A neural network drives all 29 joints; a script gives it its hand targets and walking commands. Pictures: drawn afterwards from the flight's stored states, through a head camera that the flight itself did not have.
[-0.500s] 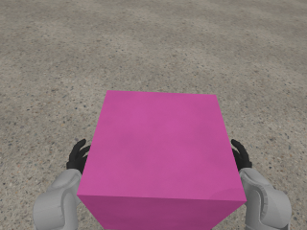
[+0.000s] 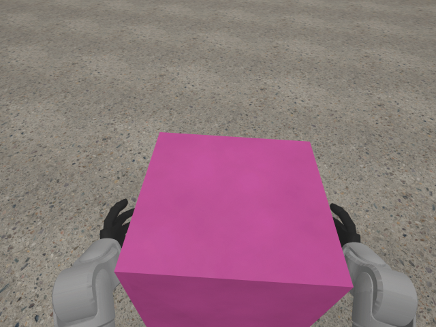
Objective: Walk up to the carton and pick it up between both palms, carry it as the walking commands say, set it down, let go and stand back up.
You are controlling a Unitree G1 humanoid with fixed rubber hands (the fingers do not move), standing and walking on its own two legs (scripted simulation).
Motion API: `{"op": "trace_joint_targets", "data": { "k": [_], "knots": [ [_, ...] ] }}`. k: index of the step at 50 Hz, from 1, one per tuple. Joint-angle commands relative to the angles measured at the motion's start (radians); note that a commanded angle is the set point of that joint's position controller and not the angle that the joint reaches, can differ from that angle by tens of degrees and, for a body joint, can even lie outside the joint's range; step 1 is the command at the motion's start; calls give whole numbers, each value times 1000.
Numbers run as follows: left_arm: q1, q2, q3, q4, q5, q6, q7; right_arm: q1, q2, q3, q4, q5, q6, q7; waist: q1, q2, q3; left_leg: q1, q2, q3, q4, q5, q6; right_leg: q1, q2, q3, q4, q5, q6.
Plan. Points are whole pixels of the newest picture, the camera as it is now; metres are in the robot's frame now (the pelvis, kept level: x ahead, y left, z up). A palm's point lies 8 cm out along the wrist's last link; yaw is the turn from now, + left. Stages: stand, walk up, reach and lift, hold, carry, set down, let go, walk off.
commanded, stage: carry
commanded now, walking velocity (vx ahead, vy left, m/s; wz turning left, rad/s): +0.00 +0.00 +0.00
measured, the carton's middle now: (228, 237) +0.28 +0.00 +0.02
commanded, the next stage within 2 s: none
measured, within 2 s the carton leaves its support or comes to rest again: neither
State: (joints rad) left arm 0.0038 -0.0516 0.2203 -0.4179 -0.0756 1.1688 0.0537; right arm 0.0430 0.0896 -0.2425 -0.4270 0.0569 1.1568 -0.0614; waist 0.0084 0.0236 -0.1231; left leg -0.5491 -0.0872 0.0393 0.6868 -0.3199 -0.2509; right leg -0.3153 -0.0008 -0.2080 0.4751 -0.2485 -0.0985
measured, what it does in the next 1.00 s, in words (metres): steps on the spot: left foot, then left foot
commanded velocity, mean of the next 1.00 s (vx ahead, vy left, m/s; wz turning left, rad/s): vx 0.00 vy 0.00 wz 0.00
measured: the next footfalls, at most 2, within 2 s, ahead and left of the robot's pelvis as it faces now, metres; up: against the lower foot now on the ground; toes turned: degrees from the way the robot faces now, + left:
left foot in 0.12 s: +0.09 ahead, +0.09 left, +0.00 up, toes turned +3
left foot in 0.72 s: +0.02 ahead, +0.06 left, +0.00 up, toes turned +7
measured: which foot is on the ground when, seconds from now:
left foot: up 0.00-0.10, down 0.12-0.52, up 0.54-0.70, down 0.72-1.00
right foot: down 0.00-1.00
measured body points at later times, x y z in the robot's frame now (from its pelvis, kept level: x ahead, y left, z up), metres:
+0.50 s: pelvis -0.06 -0.04 -0.01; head -0.09 -0.05 +0.44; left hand +0.19 +0.16 +0.04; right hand +0.19 -0.22 +0.03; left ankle +0.05 +0.09 -0.73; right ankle -0.03 -0.10 -0.73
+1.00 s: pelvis -0.05 -0.06 -0.01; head -0.05 -0.05 +0.44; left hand +0.20 +0.15 +0.02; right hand +0.22 -0.23 +0.02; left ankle -0.02 +0.06 -0.73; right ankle -0.03 -0.10 -0.73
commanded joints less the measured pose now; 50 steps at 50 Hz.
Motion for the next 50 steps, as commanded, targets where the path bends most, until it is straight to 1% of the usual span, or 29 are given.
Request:
{"op": "trace_joint_targets", "data": {
  "k": [1, 3, 5, 7, 8, 10, 11, 13, 15, 17, 18, 22, 23, 25, 29, 30, 33, 34, 36, 38, 40, 41, 42, 43, 44, 47, 48, 49, 50],
  "knots": [
    [-545, -786, -803, -220, -176, -144, -113, -651, 728, 858, -274, 218, -149, 120, -9, -183, -267, 155, 142, -25, 2, -55, 267, 121, -263, 168, -80, -133, 4],
    [-595, -812, -863, -356, -229, -124, -104, -614, 758, 879, -336, 242, -115, 121, -17, -106, -185, 290, 140, -119, -197, -84, 273, -69, -182, 148, 41, -233, 49],
    [-506, -763, -790, -234, -178, -78, -95, -609, 674, 835, -326, 226, -78, 111, -10, 96, -66, 92, 291, -369, -488, -318, 320, -120, -68, 107, 164, -207, 72],
    [-470, -720, -776, -193, -169, -66, -92, -510, 624, 799, -233, 190, -57, 103, -13, 153, -116, 41, 349, -439, -552, -428, 352, -83, -20, 126, 328, -126, 66],
    [-448, -494, -525, 158, 30, -106, -94, -558, 383, 555, 118, 34, -103, 112, -6, 163, -101, -11, 381, -470, -575, -474, 362, -86, -8, 162, 344, -120, 69],
    [-583, -619, -710, -11, -99, -137, -99, -488, 526, 641, 43, 81, -118, 119, -3, 227, -158, 20, 356, -412, -576, -429, 326, -41, -11, 148, 362, -115, 57],
    [-613, -783, -881, -291, -225, -120, -96, -536, 687, 809, -255, 194, -107, 112, -3, 219, -132, 5, 334, -379, -562, -386, 313, -15, 17, 121, 311, -139, 51],
    [-549, -696, -732, -6, -133, -121, -111, -567, 582, 696, -43, 108, -123, 112, 0, 177, -156, 118, 316, -342, -525, -275, 297, -24, 15, 119, 198, -129, 44],
    [-576, -766, -773, -125, -164, -129, -109, -618, 668, 770, -169, 176, -130, 118, 8, 192, -160, 46, 269, -270, -513, -310, 292, 73, 9, 97, 101, -147, 40],
    [-542, -638, -669, 33, -91, -158, -113, -581, 554, 676, 14, 93, -148, 120, 5, 130, -195, 96, 247, -246, -456, -254, 285, 96, -17, 109, 44, -152, 37],
    [-555, -688, -724, -88, -143, -161, -113, -539, 623, 722, -55, 120, -147, 111, 4, 57, -207, 84, 220, -212, -426, -224, 267, 135, -53, 141, -15, -209, 25],
    [-502, -581, -566, 222, -8, -265, -143, -655, 483, 645, 71, 15, -253, 128, -3, -255, -171, 162, 120, -27, -100, -32, 267, -23, -268, 315, -215, -300, 8],
    [-489, -566, -517, 325, 35, -283, -145, -693, 474, 628, 164, -1, -270, 134, -4, -216, -173, 203, 135, -42, -67, -14, 281, -72, -274, 321, -234, -312, 2],
    [-586, -618, -619, 77, -49, -347, -156, -736, 583, 729, -9, 72, -322, 140, -6, -229, -175, 221, 121, -3, -23, 5, 281, -97, -284, 293, -254, -333, 33],
    [-569, -571, -574, 88, -18, -370, -136, -628, 578, 690, 131, 64, -324, 148, -2, -177, -185, 194, 132, -13, 43, 23, 286, -77, -276, 296, -268, -208, 26],
    [-579, -656, -642, 11, -67, -358, -138, -708, 625, 763, -48, 113, -326, 136, -2, -221, -168, 200, 119, 13, 50, 10, 295, -112, -279, 300, -296, -258, 54],
    [-548, -542, -564, 102, -12, -372, -129, -596, 526, 658, 127, 53, -329, 144, -10, -93, -238, 273, 173, -25, -98, 124, 302, -15, -233, 229, -161, -76, 38],
    [-566, -658, -699, -104, -100, -347, -118, -598, 642, 762, -37, 132, -309, 140, -12, -16, -259, 302, 199, -68, -223, 217, 309, 34, -197, 202, -75, 81, 46],
    [-578, -660, -717, -147, -130, -326, -114, -572, 613, 737, -94, 141, -296, 138, -5, 91, -319, 381, 264, -144, -200, 501, 327, 45, -138, 153, 67, 129, 58],
    [-512, -543, -622, 93, -35, -334, -123, -527, 474, 597, 111, 24, -323, 139, 0, 122, -358, 329, 254, -152, -225, 400, 343, 110, -122, 130, 64, 63, 58],
    [-413, -488, -549, 218, 23, -375, -133, -480, 428, 563, 187, -17, -361, 143, 3, -20, -369, 256, 230, -83, -177, 393, 343, 195, -158, 151, 41, 295, 53],
    [-470, -491, -583, 172, 19, -405, -136, -497, 446, 580, 201, -9, -383, 158, 0, 30, -351, 268, 223, -79, -167, 463, 322, 198, -157, 124, 71, 337, 48],
    [-486, -682, -743, -115, -102, -387, -125, -596, 603, 774, -150, 147, -372, 154, 3, 21, -341, 258, 223, -71, -169, 493, 330, 212, -153, 126, 86, 373, 39],
    [-470, -642, -735, -109, -104, -374, -122, -528, 568, 733, -114, 116, -359, 145, -1, 28, -378, 286, 229, -58, -140, 509, 327, 226, -156, 129, 79, 442, 51],
    [-407, -450, -538, 241, 57, -404, -142, -521, 382, 560, 223, -27, -394, 163, 3, -17, -390, 276, 222, -71, -125, 504, 333, 234, -156, 132, 68, 461, 58],
    [-465, -629, -717, -54, -80, -382, -125, -514, 542, 701, -58, 92, -374, 158, 1, 68, -402, 318, 235, -82, -164, 559, 334, 197, -134, 114, 111, 273, 45],
    [-423, -449, -531, 262, 72, -409, -131, -504, 386, 546, 242, -28, -396, 170, 5, 51, -361, 272, 234, -89, -192, 441, 337, 176, -133, 128, 71, 199, 34],
    [-509, -577, -689, -34, -50, -406, -134, -575, 528, 711, -33, 85, -393, 167, 7, 11, -283, 243, 207, -59, -173, 341, 338, 153, -145, 154, 26, 212, 44],
    [-469, -453, -525, 317, 82, -419, -143, -533, 395, 537, 316, -61, -402, 174, 2, -66, -284, 221, 191, -64, -187, 181, 341, 138, -182, 183, -33, 159, 42]
  ]
}}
